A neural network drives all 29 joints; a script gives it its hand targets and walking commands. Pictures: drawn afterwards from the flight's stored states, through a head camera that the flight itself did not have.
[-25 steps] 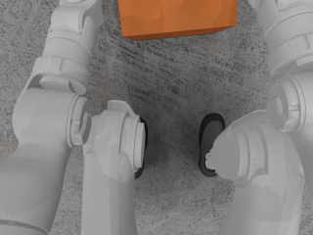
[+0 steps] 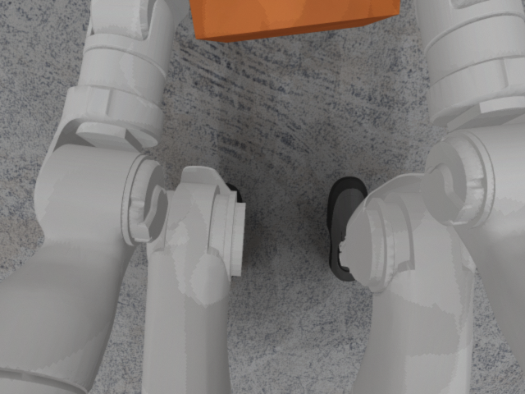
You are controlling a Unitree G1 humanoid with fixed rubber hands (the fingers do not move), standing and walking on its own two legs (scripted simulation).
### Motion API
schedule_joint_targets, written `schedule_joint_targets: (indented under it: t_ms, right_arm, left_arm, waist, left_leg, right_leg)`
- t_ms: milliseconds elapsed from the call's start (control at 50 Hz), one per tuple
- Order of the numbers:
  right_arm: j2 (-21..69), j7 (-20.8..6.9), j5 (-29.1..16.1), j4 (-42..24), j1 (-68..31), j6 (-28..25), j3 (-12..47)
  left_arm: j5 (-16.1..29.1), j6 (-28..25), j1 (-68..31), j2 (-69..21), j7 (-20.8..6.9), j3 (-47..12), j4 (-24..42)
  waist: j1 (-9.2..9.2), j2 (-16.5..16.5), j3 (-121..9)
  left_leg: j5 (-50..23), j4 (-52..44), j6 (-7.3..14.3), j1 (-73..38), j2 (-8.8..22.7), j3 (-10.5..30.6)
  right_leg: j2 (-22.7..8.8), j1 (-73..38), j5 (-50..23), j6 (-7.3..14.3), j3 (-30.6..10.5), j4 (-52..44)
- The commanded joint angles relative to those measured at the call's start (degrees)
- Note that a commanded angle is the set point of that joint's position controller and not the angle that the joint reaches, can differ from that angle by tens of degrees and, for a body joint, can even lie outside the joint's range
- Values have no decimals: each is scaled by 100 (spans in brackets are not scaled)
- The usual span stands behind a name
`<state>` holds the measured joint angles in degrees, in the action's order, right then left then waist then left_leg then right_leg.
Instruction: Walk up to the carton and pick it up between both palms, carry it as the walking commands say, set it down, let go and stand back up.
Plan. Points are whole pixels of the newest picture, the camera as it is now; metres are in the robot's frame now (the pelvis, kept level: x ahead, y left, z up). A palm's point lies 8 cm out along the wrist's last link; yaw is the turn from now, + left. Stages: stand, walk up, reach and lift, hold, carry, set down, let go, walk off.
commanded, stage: reach and lift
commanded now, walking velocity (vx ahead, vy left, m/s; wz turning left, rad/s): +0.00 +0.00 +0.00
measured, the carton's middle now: out of the picture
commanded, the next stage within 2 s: none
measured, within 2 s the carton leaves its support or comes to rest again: neither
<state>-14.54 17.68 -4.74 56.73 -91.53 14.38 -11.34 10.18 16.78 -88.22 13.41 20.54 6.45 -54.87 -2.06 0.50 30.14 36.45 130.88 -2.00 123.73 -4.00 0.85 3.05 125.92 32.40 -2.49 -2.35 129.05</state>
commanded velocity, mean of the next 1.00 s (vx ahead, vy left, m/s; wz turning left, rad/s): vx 0.00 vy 0.00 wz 0.00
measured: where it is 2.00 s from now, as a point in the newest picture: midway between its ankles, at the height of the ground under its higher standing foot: (282, 247)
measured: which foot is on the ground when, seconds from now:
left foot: down 0.00-1.00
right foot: down 0.00-1.00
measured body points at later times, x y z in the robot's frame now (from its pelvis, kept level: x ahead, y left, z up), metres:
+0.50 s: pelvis -0.01 +0.00 +0.04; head +0.36 +0.01 +0.29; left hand +0.54 +0.16 -0.12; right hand +0.57 -0.12 -0.10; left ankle +0.11 +0.12 -0.32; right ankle +0.12 -0.13 -0.32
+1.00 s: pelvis -0.03 +0.00 +0.07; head +0.32 +0.00 +0.34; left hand +0.53 +0.15 -0.04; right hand +0.55 -0.13 -0.03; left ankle +0.11 +0.12 -0.32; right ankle +0.12 -0.13 -0.32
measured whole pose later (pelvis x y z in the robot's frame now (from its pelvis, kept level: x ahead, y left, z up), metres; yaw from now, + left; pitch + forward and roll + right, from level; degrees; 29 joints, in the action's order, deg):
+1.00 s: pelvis -0.03 +0.00 +0.07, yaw +0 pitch +25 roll +1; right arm -9.1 17.2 0.7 39.6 -84.2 24.0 -17.0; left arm 0.2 26.5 -80.0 6.7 18.4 18.1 -36.0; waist -2.0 0.7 30.2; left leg 31.5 115.8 -2.4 109.4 -3.3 0.9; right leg 3.5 111.9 27.6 -1.9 -3.0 114.6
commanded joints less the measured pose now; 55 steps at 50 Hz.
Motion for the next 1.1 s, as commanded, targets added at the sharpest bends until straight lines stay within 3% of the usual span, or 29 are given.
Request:
schedule_joint_targets:
  t_ms: [0, 20, 60, 120, 140, 160, 200, 220, 240, 260, 360, 400, 420, 540, 580, 600, 620, 720, 780, 820, 860, 900, 920, 940, 960, 980, 1000, 1060, 1080]
  right_arm:
    - [6293, -2588, -387, -1245, -3283, 115, 1869]
    - [6404, -2591, -465, -1244, -3281, 140, 1945]
    - [6378, -2619, -427, -1393, -3211, 189, 1976]
    - [6422, -2585, -548, -1706, -3391, 218, 2166]
    - [6530, -2566, -525, -1779, -3236, 252, 2274]
    - [6518, -2557, -588, -1804, -3298, 272, 2270]
    - [6618, -2542, -549, -1881, -3055, 323, 2293]
    - [6578, -2558, -444, -1642, -3103, 325, 2207]
    - [6802, -2543, -532, -1770, -2944, 321, 2231]
    - [6644, -2532, -534, -1999, -3137, 305, 2275]
    - [6716, -2554, -389, -1755, -2629, 363, 2316]
    - [6742, -2574, -354, -1580, -2507, 393, 2288]
    - [6522, -2580, -286, -1725, -2589, 341, 2160]
    - [6579, -2464, -796, -2811, -3496, 515, 2818]
    - [6372, -2473, -702, -2437, -3468, 524, 2683]
    - [6348, -2516, -586, -2152, -3497, 572, 2523]
    - [6580, -2528, -538, -2172, -3316, 625, 2475]
    - [6690, -2503, -506, -2247, -3512, 721, 2554]
    - [6735, -2547, -365, -2266, -3360, 806, 2423]
    - [6821, -2535, -429, -2433, -3442, 848, 2590]
    - [6941, -2512, -491, -2695, -3452, 906, 2684]
    - [7007, -2543, -472, -2173, -3081, 996, 2543]
    - [6868, -2555, -386, -2116, -3260, 995, 2497]
    - [7093, -2559, -623, -2573, -3362, 965, 2824]
    - [7033, -2541, -648, -2705, -3358, 986, 2892]
    - [6922, -2515, -609, -2612, -3361, 1013, 2844]
    - [6994, -2494, -601, -2584, -3445, 1041, 2829]
    - [7128, -2475, -493, -2339, -3248, 1073, 2631]
    - [7271, -2469, -538, -2466, -3056, 1085, 2731]
  left_arm:
    - [380, -454, -5124, -5293, -2784, -1639, 2619]
    - [350, -435, -5105, -5271, -2792, -1642, 2629]
    - [326, -360, -5041, -5399, -2813, -1889, 2758]
    - [390, -282, -4853, -5513, -2825, -1858, 2685]
    - [576, -317, -5175, -5517, -2801, -2028, 3191]
    - [370, -222, -4834, -5522, -2808, -1868, 2888]
    - [540, -244, -5162, -5649, -2776, -2199, 3506]
    - [418, -208, -4979, -5573, -2777, -2006, 3058]
    - [437, -223, -4945, -5755, -2765, -2178, 3348]
    - [424, -179, -4891, -5785, -2752, -2101, 3246]
    - [406, -157, -4965, -5790, -2747, -2403, 3549]
    - [342, -117, -4802, -5854, -2737, -2454, 3447]
    - [281, -88, -4711, -5926, -2733, -2417, 3302]
    - [561, 9, -5389, -5632, -2558, -2663, 4255]
    - [348, 109, -5098, -5673, -2541, -2461, 3625]
    - [264, 131, -5090, -5659, -2541, -2333, 3451]
    - [275, 119, -5351, -5700, -2536, -2373, 3970]
    - [211, 277, -4956, -5827, -2637, -2244, 3355]
    - [217, 396, -4811, -6039, -2709, -2202, 3378]
    - [186, 403, -4849, -5997, -2725, -2186, 3463]
    - [207, 453, -5048, -5970, -2723, -2334, 3862]
    - [36, 469, -5083, -5751, -2748, -2196, 3722]
    - [10, 548, -4960, -5796, -2782, -2158, 3351]
    - [57, 533, -4696, -5910, -2787, -2259, 3598]
    - [191, 544, -4880, -5894, -2789, -2457, 3833]
    - [78, 572, -4898, -5775, -2786, -2258, 3647]
    - [164, 553, -4943, -5821, -2813, -2299, 3784]
    - [156, 579, -5165, -5946, -2825, -2299, 3806]
    - [153, 598, -5068, -5898, -2829, -2345, 3966]
  waist:
    - [-122, 293, -11343]
    - [-303, 212, -11431]
    - [-213, -2, -11888]
    - [-246, 100, -12192]
    - [-78, 362, -12822]
    - [-334, 193, -12541]
    - [-55, 160, -13297]
    - [-261, 203, -12617]
    - [-76, 144, -12995]
    - [-174, 121, -13205]
    - [39, -31, -13048]
    - [-80, -144, -12912]
    - [63, -249, -12667]
    - [-120, 75, -14411]
    - [-276, -211, -13611]
    - [-143, -78, -13141]
    - [-242, -224, -13652]
    - [-189, 238, -13779]
    - [72, 244, -13884]
    - [-130, 253, -14091]
    - [-122, 244, -14651]
    - [-272, 55, -14200]
    - [-171, 238, -13836]
    - [-410, 236, -14225]
    - [-225, 314, -14546]
    - [-325, 129, -14509]
    - [-258, 384, -14558]
    - [-155, 271, -14391]
    - [-303, 241, -14734]
  left_leg:
    - [-2603, -1437, 149, -4043, -312, -713]
    - [-2884, -1453, 144, -4066, -267, -720]
    - [-2914, -1524, 72, -4430, -284, -758]
    - [-3052, -1493, 137, -4475, -276, -706]
    - [-3243, -1565, 114, -4745, -310, -744]
    - [-3236, -1624, 144, -4595, -307, -718]
    - [-3524, -1647, 96, -5129, -327, -703]
    - [-3339, -1692, 141, -4777, -294, -619]
    - [-3418, -1749, 131, -4994, -342, -677]
    - [-3396, -1755, 142, -5060, -377, -692]
    - [-3574, -1819, 83, -5302, -344, -565]
    - [-3479, -1964, 63, -5364, -332, -577]
    - [-3221, -2008, 41, -5299, -286, -510]
    - [-3446, -2197, 50, -6349, -391, -565]
    - [-3120, -2239, 29, -5959, -318, -585]
    - [-2742, -2364, 60, -5700, -323, -575]
    - [-2798, -2427, 42, -6032, -350, -583]
    - [-2461, -2556, 49, -5527, -404, -670]
    - [-2429, -2700, 43, -5712, -410, -625]
    - [-2497, -2714, 72, -5590, -431, -656]
    - [-2631, -2817, 59, -5880, -473, -660]
    - [-2356, -2879, 53, -5585, -458, -742]
    - [-2149, -2939, 92, -5422, -399, -663]
    - [-2556, -2871, 90, -5640, -437, -745]
    - [-2670, -2943, 77, -5745, -452, -648]
    - [-2500, -2914, 100, -5586, -467, -696]
    - [-2405, -2948, 112, -5592, -473, -702]
    - [-2137, -3153, 99, -5646, -456, -651]
    - [-2359, -3185, 92, -5796, -481, -676]
  right_leg:
    - [380, -5195, -2500, 308, 600, -936]
    - [388, -5165, -2769, 271, 479, -992]
    - [423, -5251, -2748, 288, 552, -1012]
    - [410, -5380, -2888, 247, 588, -989]
    - [433, -5834, -3167, 227, 657, -1058]
    - [422, -5616, -3142, 201, 569, -1135]
    - [463, -5830, -3295, 251, 660, -1129]
    - [419, -5301, -2991, 251, 672, -1087]
    - [494, -5643, -3213, 244, 601, -1220]
    - [485, -5614, -3144, 240, 668, -1220]
    - [503, -5277, -3070, 261, 686, -1297]
    - [501, -5156, -2913, 270, 679, -1425]
    - [498, -4934, -2620, 311, 701, -1479]
    - [536, -5938, -2879, 200, 776, -1652]
    - [468, -5408, -2487, 288, 673, -1732]
    - [464, -5278, -2210, 271, 715, -1843]
    - [485, -5438, -2219, 320, 686, -1886]
    - [519, -5832, -2166, 208, 750, -2038]
    - [543, -5945, -2121, 226, 799, -2143]
    - [502, -6203, -2297, 223, 651, -2211]
    - [549, -6516, -2459, 200, 647, -2294]
    - [516, -6442, -2278, 238, 563, -2385]
    - [519, -6099, -1963, 205, 635, -2429]
    - [544, -6474, -2347, 200, 538, -2442]
    - [576, -6726, -2512, 198, 572, -2471]
    - [524, -6702, -2447, 224, 501, -2470]
    - [541, -6738, -2361, 159, 569, -2491]
    - [527, -6719, -2019, 202, 566, -2705]
    - [546, -7041, -2281, 239, 480, -2752]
